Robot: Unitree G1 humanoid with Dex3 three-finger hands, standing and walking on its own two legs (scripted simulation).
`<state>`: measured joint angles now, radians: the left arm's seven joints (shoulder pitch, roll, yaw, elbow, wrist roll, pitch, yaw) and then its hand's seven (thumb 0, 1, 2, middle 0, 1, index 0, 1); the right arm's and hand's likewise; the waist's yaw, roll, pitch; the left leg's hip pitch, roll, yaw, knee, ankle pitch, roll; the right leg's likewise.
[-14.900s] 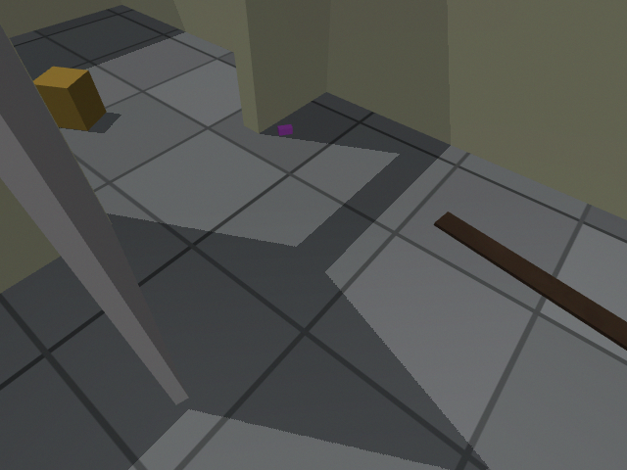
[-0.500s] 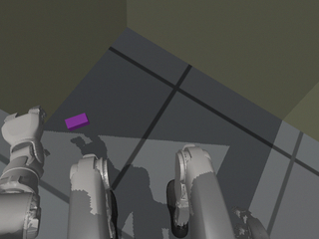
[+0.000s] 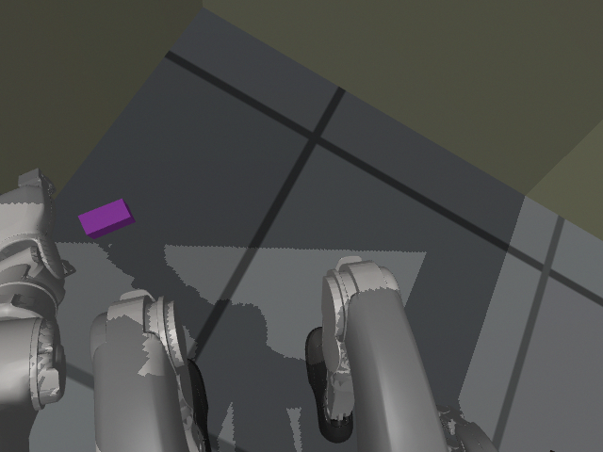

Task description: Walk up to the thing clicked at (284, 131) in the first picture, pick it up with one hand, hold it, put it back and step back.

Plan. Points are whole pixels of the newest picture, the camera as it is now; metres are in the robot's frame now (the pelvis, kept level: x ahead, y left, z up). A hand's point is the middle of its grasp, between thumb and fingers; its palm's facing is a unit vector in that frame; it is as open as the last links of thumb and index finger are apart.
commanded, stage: rise first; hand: left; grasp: from above
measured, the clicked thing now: (107, 219) +0.48 +0.25 -0.33
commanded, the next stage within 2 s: none
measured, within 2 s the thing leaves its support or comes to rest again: neither
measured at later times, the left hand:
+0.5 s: hand (57, 233) +0.43 +0.28 -0.21, palm faces -0.39 -0.19 -0.90, open 12.7 cm
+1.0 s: hand (62, 227) +0.44 +0.28 -0.22, palm faces -0.38 -0.20 -0.90, open 12.9 cm
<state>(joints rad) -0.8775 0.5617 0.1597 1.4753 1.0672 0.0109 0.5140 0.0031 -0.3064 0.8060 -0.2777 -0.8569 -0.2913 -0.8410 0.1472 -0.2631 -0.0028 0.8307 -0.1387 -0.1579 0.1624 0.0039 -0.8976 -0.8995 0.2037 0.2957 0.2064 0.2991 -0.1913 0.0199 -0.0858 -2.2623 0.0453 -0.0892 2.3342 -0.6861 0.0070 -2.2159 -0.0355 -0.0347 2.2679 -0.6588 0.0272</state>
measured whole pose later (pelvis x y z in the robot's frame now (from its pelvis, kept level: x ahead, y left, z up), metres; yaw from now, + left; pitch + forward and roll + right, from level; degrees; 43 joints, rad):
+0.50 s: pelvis +0.00 +0.00 -0.02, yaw -1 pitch +34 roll -6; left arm -0.93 0.61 0.19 1.56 1.10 -0.02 0.55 0.00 -0.28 0.77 -0.28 -0.87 -0.30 -0.84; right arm 0.14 -0.29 0.02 0.82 -0.16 -0.17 0.21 0.00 -0.90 -0.90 0.20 0.30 0.20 0.30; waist -0.22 0.00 -0.05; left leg -2.31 0.05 -0.11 2.41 -0.70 0.00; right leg -2.27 -0.03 -0.05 2.33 -0.67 0.03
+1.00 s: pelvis +0.00 +0.00 -0.03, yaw -2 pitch +33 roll -8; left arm -0.96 0.66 0.22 1.60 1.11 -0.03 0.57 0.00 -0.31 0.80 -0.30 -0.81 -0.30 -0.81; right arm 0.15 -0.30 0.04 0.82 -0.18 -0.18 0.25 0.00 -0.90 -0.90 0.20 0.30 0.20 0.30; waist -0.24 0.00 -0.01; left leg -2.33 0.04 -0.14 2.45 -0.71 0.00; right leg -2.27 -0.02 -0.07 2.36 -0.66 0.03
